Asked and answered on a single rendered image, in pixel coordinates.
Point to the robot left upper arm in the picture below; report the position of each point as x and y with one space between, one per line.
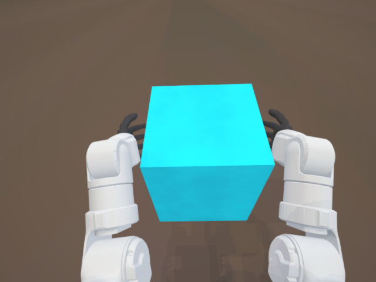
122 259

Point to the left robot hand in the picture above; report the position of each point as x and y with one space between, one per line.
125 129

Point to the right robot hand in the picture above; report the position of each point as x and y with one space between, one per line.
281 119

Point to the robot right upper arm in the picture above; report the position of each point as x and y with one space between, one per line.
294 258

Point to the carton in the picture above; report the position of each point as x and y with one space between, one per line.
206 155

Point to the robot left forearm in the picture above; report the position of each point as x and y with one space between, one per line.
111 202

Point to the robot right forearm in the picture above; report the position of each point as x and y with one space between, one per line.
309 176

